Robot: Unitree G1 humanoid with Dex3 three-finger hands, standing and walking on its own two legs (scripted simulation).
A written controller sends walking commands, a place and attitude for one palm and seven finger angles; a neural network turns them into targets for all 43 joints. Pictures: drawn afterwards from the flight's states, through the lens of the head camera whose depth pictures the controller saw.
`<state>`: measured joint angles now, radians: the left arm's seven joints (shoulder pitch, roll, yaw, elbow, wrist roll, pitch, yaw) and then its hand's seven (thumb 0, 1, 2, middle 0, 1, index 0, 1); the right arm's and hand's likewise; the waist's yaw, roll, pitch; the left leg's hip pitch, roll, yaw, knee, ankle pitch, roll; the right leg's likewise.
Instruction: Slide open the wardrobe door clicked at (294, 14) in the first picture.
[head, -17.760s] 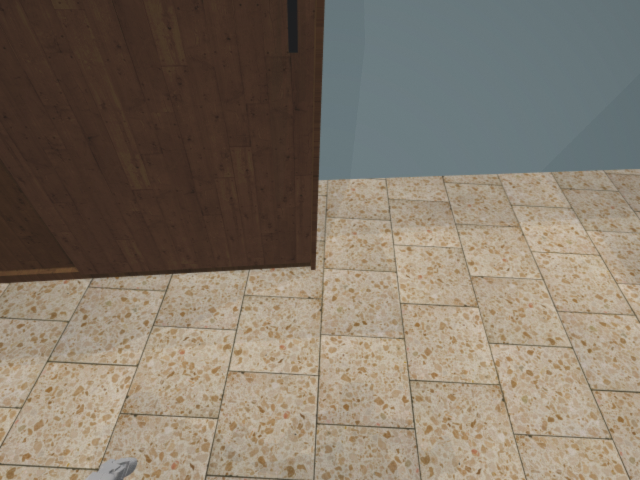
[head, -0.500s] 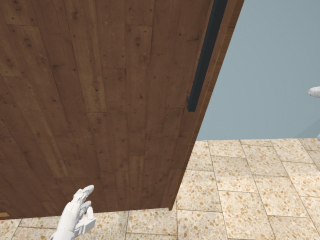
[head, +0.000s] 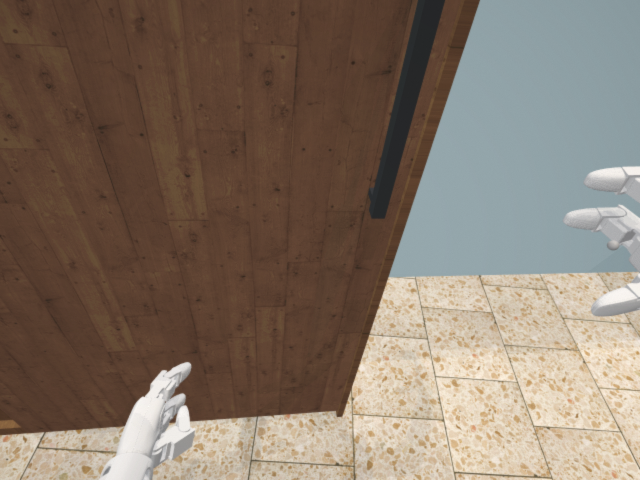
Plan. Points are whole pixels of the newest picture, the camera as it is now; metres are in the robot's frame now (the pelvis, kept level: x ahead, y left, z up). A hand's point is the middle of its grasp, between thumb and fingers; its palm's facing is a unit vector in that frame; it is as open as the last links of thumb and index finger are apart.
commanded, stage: move the hooked fingers beside the handle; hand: right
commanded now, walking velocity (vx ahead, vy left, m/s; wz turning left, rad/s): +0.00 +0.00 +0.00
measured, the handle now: (396, 113) +0.48 -0.08 +0.26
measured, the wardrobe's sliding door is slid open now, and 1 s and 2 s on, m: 0.00 0.00 0.00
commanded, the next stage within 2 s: none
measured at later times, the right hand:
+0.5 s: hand (557, 196) +0.32 -0.22 +0.26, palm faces -0.04 +0.99 -0.12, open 14.0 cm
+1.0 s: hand (501, 184) +0.37 -0.19 +0.24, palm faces -0.02 +1.00 -0.08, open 14.0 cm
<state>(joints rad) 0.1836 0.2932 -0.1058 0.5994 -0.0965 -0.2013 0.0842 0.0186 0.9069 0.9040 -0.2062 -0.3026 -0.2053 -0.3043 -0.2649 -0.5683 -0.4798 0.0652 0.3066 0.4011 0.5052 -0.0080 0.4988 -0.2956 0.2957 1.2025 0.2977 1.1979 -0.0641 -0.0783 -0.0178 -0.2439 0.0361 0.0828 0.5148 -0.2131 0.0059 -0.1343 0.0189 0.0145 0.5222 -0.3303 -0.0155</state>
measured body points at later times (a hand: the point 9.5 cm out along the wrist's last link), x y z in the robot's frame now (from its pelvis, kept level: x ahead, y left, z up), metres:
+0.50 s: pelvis +0.02 +0.00 +0.00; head -0.01 +0.03 +0.45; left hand +0.23 +0.20 -0.06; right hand +0.32 -0.27 +0.27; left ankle +0.04 +0.12 -0.73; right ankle -0.03 -0.11 -0.73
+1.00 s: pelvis +0.02 +0.01 +0.00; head +0.00 +0.05 +0.45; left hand +0.22 +0.23 -0.07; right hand +0.37 -0.24 +0.25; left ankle +0.04 +0.12 -0.73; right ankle -0.03 -0.11 -0.73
